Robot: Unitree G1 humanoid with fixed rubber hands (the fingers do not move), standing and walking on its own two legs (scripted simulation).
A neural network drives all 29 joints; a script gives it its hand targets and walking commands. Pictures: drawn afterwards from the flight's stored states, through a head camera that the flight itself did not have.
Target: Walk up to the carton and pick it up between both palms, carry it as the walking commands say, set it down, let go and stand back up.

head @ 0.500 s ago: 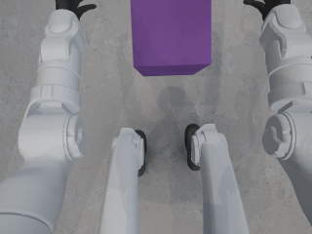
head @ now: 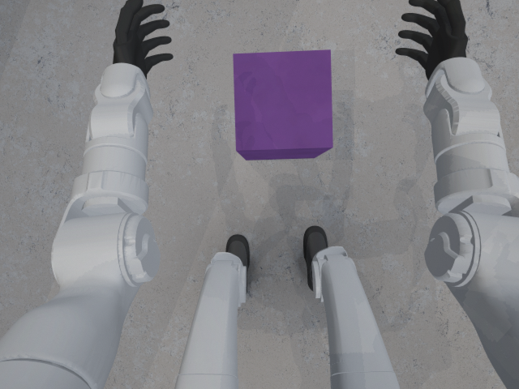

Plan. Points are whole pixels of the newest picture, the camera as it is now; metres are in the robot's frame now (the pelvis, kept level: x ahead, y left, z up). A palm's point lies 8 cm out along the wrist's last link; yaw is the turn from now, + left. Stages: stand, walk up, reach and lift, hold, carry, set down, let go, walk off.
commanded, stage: let go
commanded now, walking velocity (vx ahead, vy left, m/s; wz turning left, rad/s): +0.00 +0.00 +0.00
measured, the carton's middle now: (280, 114) +0.54 -0.03 -0.52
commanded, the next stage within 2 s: stand in 1.32 s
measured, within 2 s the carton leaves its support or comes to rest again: neither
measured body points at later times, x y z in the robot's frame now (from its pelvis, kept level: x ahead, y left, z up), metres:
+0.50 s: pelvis +0.04 -0.01 +0.07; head +0.25 -0.01 +0.46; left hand +0.40 +0.21 -0.04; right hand +0.39 -0.24 -0.04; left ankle +0.06 +0.12 -0.63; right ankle +0.08 -0.13 -0.63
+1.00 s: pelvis +0.08 +0.00 +0.12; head +0.11 +0.00 +0.56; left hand +0.25 +0.23 +0.04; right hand +0.25 -0.24 +0.04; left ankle +0.06 +0.12 -0.63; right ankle +0.08 -0.13 -0.63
